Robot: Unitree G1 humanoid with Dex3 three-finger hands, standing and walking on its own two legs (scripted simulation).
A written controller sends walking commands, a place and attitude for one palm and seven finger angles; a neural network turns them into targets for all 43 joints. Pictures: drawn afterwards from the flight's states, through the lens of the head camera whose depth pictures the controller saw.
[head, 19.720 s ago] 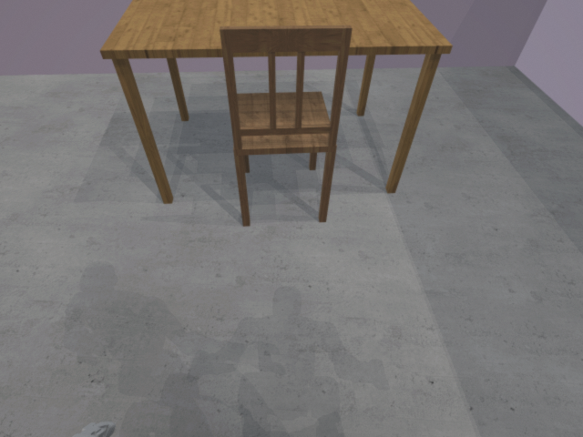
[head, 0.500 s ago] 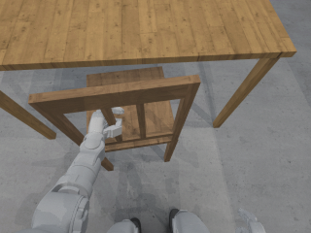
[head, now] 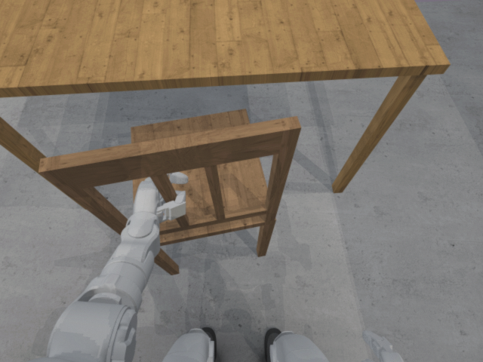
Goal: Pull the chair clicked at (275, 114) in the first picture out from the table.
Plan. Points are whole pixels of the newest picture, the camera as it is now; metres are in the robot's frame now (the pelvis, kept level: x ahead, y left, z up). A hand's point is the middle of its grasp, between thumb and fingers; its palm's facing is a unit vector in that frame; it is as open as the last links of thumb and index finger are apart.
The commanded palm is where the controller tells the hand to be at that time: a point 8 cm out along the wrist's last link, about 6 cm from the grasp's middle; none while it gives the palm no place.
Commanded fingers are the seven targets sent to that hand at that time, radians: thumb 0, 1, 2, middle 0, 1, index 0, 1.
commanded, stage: step backward, pulling the chair out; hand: left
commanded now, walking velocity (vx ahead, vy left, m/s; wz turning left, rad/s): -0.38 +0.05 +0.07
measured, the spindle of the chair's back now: (173, 201) +0.41 +0.14 -0.11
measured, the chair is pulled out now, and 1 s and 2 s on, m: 0.12 0.34 0.58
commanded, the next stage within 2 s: stop walking, hand still on the chair in 1.84 s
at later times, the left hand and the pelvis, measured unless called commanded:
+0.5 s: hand (178, 259) +0.28 +0.11 -0.07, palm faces +0.03 -0.99 -0.15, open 5.3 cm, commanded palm +0.27 +0.16 -0.06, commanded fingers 0.00 0.90 0.90 -0.50 -1.45 -0.50 -1.45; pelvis -0.10 -0.01 +0.00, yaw +2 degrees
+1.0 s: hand (172, 337) +0.16 +0.11 -0.07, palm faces +0.04 -0.99 -0.15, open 5.3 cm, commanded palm +0.16 +0.16 -0.06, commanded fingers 0.00 0.90 0.90 -0.50 -1.45 -0.50 -1.45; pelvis -0.22 -0.02 +0.00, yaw +3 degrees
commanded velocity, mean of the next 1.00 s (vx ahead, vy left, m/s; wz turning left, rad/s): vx -0.38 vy -0.03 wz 0.00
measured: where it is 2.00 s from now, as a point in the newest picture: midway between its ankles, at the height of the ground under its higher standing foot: outside the picture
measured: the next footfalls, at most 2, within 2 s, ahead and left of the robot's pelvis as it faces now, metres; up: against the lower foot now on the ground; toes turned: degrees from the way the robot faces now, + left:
left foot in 0.22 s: -0.03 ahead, +0.13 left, +0.00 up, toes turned +2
right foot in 0.42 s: -0.02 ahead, -0.11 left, +0.00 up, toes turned +2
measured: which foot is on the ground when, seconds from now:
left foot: down 0.00-0.02, up 0.04-0.20, down 0.22-0.50, up 0.52-0.72, down 0.74-0.98, up 1.00-1.00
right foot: down 0.00-0.30, up 0.32-0.40, down 0.42-0.80, up 0.82-0.88, down 0.90-1.00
